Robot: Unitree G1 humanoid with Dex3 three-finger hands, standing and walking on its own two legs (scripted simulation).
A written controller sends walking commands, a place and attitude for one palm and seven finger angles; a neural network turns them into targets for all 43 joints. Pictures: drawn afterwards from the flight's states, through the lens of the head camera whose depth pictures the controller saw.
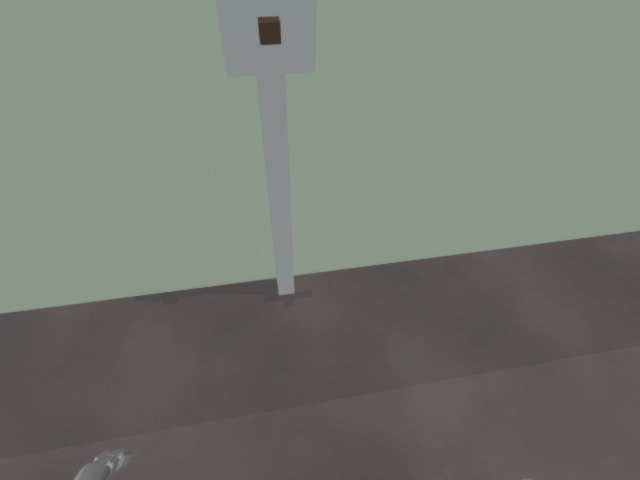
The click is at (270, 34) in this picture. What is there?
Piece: button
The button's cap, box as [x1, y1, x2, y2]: [258, 16, 280, 44]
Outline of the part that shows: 278,16 258,17 259,37 261,44 280,43 280,28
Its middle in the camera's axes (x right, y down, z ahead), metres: -0.10 -0.38 +0.71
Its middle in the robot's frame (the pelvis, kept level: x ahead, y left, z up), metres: +0.82 +0.14 +0.19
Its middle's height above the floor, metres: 0.96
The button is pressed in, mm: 0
